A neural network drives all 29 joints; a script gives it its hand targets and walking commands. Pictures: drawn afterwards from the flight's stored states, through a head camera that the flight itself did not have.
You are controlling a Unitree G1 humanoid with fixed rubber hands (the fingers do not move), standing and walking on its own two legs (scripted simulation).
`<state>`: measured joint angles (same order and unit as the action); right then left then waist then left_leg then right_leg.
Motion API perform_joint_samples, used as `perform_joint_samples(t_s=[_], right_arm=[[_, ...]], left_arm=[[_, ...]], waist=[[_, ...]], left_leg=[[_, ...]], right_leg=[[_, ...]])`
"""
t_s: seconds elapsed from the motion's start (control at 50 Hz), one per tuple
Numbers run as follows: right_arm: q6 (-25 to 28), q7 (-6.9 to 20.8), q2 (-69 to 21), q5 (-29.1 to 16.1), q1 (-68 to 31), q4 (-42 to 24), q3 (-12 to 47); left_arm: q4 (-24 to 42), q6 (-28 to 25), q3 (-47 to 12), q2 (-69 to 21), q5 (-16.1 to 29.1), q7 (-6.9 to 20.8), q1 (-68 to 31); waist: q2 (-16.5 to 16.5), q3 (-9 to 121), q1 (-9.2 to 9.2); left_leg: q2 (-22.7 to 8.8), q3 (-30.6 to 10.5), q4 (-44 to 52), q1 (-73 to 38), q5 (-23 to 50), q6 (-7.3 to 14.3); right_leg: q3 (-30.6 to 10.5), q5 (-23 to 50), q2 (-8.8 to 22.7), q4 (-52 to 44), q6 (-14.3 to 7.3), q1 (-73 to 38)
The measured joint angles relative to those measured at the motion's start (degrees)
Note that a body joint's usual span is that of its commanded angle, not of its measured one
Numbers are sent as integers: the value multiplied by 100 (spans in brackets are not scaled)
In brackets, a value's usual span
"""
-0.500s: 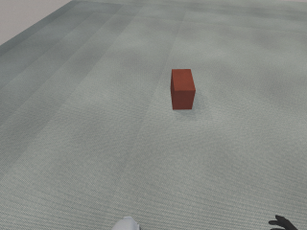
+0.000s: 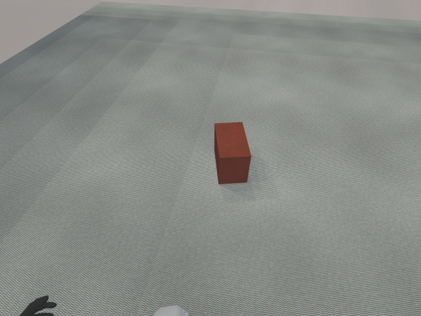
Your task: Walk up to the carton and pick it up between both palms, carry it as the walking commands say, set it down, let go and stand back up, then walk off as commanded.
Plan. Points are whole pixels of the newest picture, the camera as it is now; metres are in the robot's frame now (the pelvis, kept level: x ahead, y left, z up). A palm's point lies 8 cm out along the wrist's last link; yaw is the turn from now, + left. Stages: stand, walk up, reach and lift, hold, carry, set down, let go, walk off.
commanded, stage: walk up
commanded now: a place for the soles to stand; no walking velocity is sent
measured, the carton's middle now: (230, 152) +1.13 -0.09 -0.62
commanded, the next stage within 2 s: none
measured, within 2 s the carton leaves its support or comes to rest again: neither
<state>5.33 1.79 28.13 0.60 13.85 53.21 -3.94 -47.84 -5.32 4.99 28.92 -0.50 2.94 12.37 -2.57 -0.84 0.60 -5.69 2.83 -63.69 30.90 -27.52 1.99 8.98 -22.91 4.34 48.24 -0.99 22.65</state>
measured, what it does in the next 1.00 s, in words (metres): walks ahead: left foot, then right foot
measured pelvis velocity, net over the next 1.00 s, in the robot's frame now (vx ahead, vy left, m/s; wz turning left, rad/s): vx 0.37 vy -0.07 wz -0.07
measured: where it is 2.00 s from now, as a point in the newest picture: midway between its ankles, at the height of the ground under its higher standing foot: (239, 222)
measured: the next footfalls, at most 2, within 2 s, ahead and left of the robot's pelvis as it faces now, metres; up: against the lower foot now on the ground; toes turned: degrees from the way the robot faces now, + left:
left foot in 0.06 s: +0.16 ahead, +0.12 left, +0.00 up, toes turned +6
right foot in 0.38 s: +0.32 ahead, -0.17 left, +0.00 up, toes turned -12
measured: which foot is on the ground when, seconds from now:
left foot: up 0.00-0.04, down 0.06-0.40, up 0.42-0.72, down 0.74-1.00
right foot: down 0.00-0.08, up 0.10-0.36, down 0.38-0.76, up 0.78-1.00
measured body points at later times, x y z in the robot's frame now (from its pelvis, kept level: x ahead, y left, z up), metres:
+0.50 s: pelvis +0.19 -0.05 +0.00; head +0.20 -0.07 +0.45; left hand +0.38 +0.28 -0.05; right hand +0.22 -0.41 -0.11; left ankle +0.17 +0.10 -0.63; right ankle +0.28 -0.16 -0.70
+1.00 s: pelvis +0.37 -0.07 +0.00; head +0.37 -0.07 +0.45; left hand +0.50 +0.27 -0.09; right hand +0.42 -0.45 -0.07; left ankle +0.40 +0.08 -0.70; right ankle +0.45 -0.20 -0.69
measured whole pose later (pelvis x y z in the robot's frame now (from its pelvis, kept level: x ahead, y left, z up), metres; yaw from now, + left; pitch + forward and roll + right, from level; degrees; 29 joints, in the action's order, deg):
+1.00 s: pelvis +0.37 -0.07 +0.00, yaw -4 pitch -3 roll +2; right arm 5.4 1.0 30.9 1.6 14.2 50.4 -5.2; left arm -50.2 -3.9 4.8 28.7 -1.1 4.2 13.5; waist 1.9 -2.2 -2.0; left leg -6.4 7.9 -49.7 22.2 -24.8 1.5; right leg 2.6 -22.6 6.1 52.4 -1.8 31.0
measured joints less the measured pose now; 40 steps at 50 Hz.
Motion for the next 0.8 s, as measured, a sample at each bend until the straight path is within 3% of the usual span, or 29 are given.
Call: perform_joint_samples(t_s=[0.06, 0.1, 0.16, 0.2, 0.3, 0.38, 0.42, 0.48, 0.52, 0.66, 0.72, 0.76, 0.8], right_arm=[[71, 68, -31, -16, -44, -47, -3], [171, 40, 15, 20, 8, -125, -76], [235, -82, 88, 12, 88, -195, -121], [219, -129, 127, 36, 134, -193, -114], [211, -114, 194, 62, 217, -200, -90], [145, -98, 252, 61, 382, -169, -93], [110, -92, 204, 0, 440, -127, -63], [-14, -117, 82, -28, 304, -61, 30], [-24, -123, 16, -36, 158, -68, 69], [-71, 80, -28, 38, -34, -84, 24], [-58, 130, 17, 18, 21, -38, -57], [4, 111, 55, 7, 65, -52, -143], [82, 19, 119, 41, 79, -135, -188]], left_arm=[[-12, 46, -16, 71, -31, 24, 204], [-65, 136, 12, 88, -59, 18, 378], [-203, 224, -51, 8, -50, -22, 392], [-242, 176, -101, -48, -49, -31, 264], [-189, 120, -101, -118, -33, 92, -154], [-81, 90, -48, -140, -26, 192, -461], [17, 10, 16, -80, -33, 152, -583], [172, -30, 19, -49, 44, 43, -584], [159, -14, -29, -64, 53, -12, -477], [4, 33, -23, -20, 12, 5, 194], [-35, 109, 10, 61, -51, 33, 478], [-52, 161, 28, 107, -89, 30, 639], [-104, 235, 30, 48, -55, 1, 686]], waist=[[129, 22, 174], [283, 93, 231], [445, 67, 146], [534, -17, 63], [591, -231, -209], [373, -256, -414], [212, -297, -429], [89, -392, -316], [33, -423, -211], [55, -195, 153], [172, -15, 297], [333, 59, 318], [467, 70, 271]], left_leg=[[103, 180, 1259, -107, 275, 34], [199, 350, 1378, -221, 813, 50], [256, 559, 1246, -463, 460, 38], [275, 659, 1389, -729, 339, 28], [197, 791, 1720, -1297, 170, -103], [-32, 658, 1610, -1585, -181, -262], [-234, 361, 832, -1355, -202, -102], [-89, -190, -778, -604, 150, 52], [-52, -241, -955, -234, 272, 54], [-120, 36, 1025, 221, 924, -70], [4, 113, 1782, -75, 788, -32], [162, 201, 2053, -323, 988, 16], [241, 328, 1821, -327, 1139, 32]], right_leg=[[-51, -266, 92, 69, 39, -165], [-296, -721, 179, 660, -124, -11], [-931, -458, -40, 1935, -123, 578], [-958, -327, 15, 2134, -60, 919], [-678, 62, 283, 959, -14, 1319], [-490, 672, 221, -220, -93, 965], [-267, 1029, 98, -122, -117, 834], [-71, 613, 4, 48, -185, 577], [-4, 504, -29, -64, -210, 328], [192, 200, 22, -441, -157, -279], [203, -48, 96, -400, -80, -445], [112, -405, 236, -65, -103, -441], [-289, -725, 218, 694, -160, -134]])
